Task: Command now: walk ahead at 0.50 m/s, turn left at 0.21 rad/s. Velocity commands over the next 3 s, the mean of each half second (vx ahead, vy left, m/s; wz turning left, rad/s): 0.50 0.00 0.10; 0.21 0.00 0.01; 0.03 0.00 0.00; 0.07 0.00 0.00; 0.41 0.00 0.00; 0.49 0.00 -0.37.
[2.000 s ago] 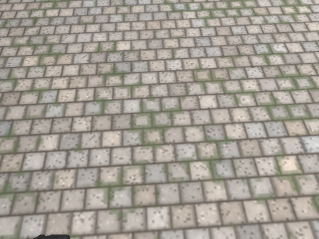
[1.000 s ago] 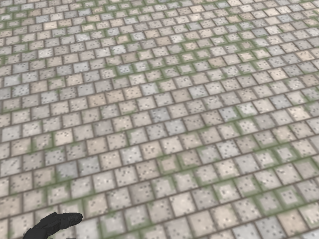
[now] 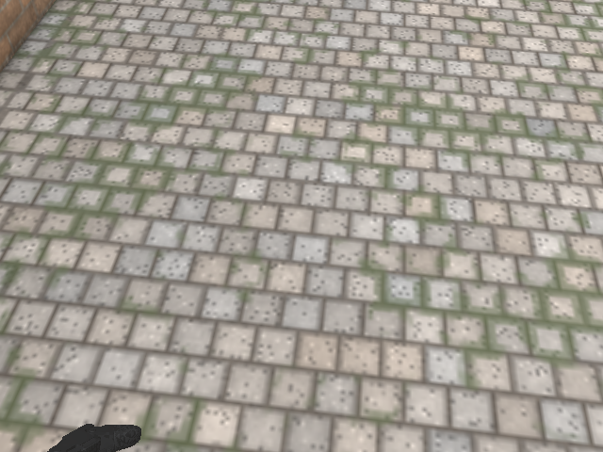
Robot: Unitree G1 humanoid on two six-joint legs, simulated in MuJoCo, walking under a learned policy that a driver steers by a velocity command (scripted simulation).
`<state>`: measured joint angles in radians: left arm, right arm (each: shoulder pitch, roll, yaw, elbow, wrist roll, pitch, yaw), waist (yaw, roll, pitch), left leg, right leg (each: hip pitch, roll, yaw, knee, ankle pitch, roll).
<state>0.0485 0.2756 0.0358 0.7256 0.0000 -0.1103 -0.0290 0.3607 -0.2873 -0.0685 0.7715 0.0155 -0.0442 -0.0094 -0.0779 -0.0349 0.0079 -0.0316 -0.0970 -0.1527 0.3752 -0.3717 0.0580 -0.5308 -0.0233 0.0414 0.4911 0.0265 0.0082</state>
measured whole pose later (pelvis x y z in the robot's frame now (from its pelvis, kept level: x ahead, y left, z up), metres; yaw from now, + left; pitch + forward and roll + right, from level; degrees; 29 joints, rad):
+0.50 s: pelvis +0.28 -0.01 +0.00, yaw +2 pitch +2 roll -1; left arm 0.39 0.28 0.05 0.89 -0.02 -0.06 -0.01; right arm 0.05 -0.25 -0.04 0.67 0.02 -0.07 0.03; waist 0.10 0.03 0.02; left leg -0.58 0.06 -0.02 0.53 0.01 0.02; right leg 0.04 0.05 -0.01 0.23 -0.32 -0.03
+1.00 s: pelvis +0.45 +0.01 +0.00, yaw +1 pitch +0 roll +2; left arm 0.17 0.25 0.04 0.86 0.02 0.01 0.03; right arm 0.17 -0.24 -0.02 0.89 -0.02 -0.04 0.01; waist -0.01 -0.01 0.00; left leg -0.22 -0.04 0.05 0.46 -0.24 0.03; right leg -0.32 -0.06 0.04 0.51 -0.21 0.03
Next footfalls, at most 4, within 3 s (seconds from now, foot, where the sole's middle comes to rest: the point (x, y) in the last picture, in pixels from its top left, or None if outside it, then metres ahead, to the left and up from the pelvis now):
0.04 right None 0.19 -0.12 -0.77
0.56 left None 0.49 0.12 -0.77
0.94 right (345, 421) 0.54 -0.12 -0.77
2.54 left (235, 284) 0.92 0.12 -0.77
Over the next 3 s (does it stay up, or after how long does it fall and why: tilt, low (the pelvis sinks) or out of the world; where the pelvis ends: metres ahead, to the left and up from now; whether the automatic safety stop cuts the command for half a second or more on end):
stays up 0.98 0.01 0.00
